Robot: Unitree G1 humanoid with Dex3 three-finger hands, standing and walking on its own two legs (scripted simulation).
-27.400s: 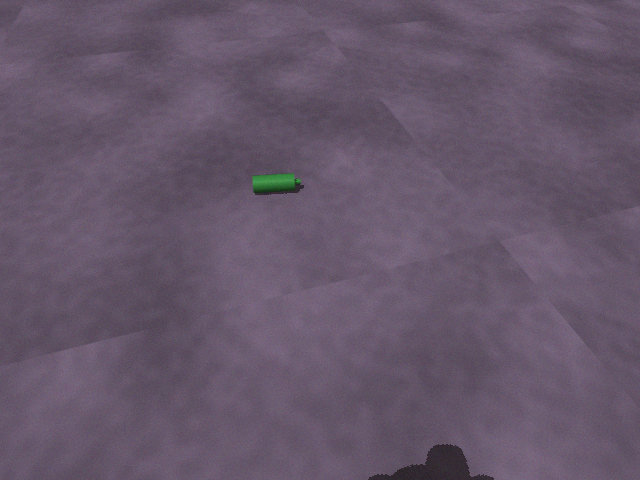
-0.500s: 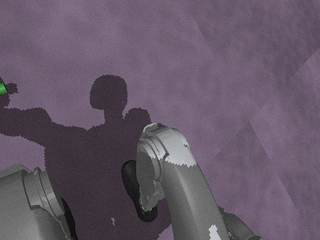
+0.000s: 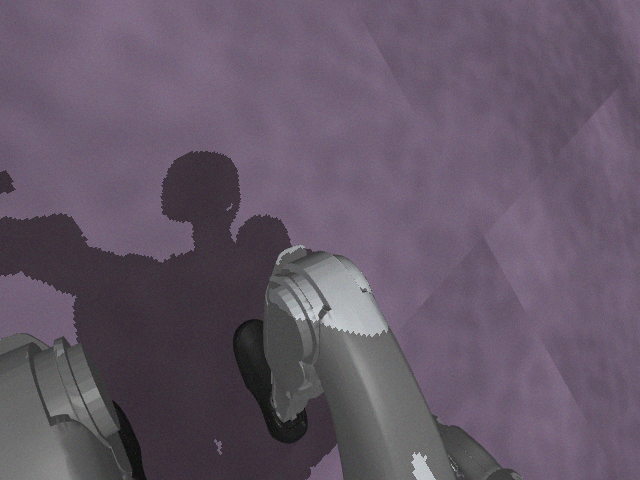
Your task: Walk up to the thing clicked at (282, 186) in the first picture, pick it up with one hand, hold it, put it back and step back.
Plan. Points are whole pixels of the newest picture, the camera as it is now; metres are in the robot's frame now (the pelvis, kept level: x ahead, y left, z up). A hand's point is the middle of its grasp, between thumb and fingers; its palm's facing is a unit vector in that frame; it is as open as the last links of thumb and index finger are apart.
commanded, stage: open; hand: left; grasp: from above
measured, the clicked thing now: out of the picture +0.46 +0.33 -0.26
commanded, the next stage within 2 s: withdraw in 0.74 s
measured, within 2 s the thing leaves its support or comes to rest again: neither
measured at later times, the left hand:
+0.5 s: hand out of the picture +0.46 +0.34 -0.24, palm faces -0.44 -0.16 -0.88, open 13.2 cm
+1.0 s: hand out of the picture +0.46 +0.34 -0.23, palm faces -0.41 -0.14 -0.90, open 13.9 cm
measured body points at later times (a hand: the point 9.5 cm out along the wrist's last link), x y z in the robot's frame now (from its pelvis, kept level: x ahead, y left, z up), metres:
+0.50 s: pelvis +0.00 +0.00 +0.00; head +0.28 +0.13 +0.33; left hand +0.48 +0.34 -0.19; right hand +0.05 -0.25 -0.05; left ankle +0.06 +0.12 -0.27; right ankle +0.11 -0.11 -0.27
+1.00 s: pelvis +0.00 +0.00 +0.00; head +0.27 +0.13 +0.34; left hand +0.48 +0.35 -0.17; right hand +0.06 -0.25 -0.05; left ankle +0.06 +0.12 -0.27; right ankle +0.11 -0.11 -0.27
